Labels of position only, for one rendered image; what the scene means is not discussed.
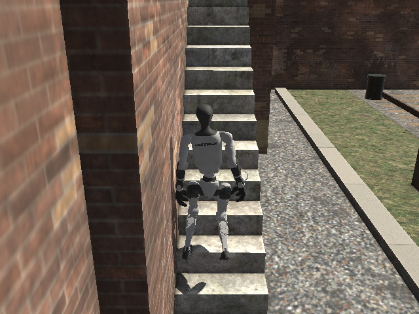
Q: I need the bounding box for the right robot shin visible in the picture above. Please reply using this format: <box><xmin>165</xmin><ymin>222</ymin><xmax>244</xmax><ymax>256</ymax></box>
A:
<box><xmin>218</xmin><ymin>212</ymin><xmax>228</xmax><ymax>251</ymax></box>

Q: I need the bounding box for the right robot upper arm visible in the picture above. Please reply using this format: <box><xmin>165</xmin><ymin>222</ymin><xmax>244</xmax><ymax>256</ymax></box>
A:
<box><xmin>219</xmin><ymin>131</ymin><xmax>237</xmax><ymax>168</ymax></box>

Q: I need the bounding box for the left robot hand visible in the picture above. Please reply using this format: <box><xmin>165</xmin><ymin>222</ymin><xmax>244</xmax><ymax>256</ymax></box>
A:
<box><xmin>175</xmin><ymin>190</ymin><xmax>191</xmax><ymax>207</ymax></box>

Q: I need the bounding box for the robot left thigh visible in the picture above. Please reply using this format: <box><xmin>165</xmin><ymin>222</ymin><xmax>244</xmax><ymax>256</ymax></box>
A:
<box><xmin>187</xmin><ymin>181</ymin><xmax>200</xmax><ymax>217</ymax></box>

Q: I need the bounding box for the left robot upper arm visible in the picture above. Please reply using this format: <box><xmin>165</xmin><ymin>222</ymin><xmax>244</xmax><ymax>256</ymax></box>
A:
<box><xmin>178</xmin><ymin>133</ymin><xmax>192</xmax><ymax>171</ymax></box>

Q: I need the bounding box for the left robot forearm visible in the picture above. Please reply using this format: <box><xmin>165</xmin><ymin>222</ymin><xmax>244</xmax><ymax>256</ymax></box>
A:
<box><xmin>175</xmin><ymin>162</ymin><xmax>185</xmax><ymax>192</ymax></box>

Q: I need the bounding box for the right robot forearm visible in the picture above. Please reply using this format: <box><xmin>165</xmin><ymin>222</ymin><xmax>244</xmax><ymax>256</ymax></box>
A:
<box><xmin>231</xmin><ymin>158</ymin><xmax>245</xmax><ymax>188</ymax></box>

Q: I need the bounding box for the right robot hand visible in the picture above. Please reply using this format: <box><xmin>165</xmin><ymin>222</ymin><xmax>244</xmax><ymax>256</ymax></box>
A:
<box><xmin>231</xmin><ymin>185</ymin><xmax>246</xmax><ymax>202</ymax></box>

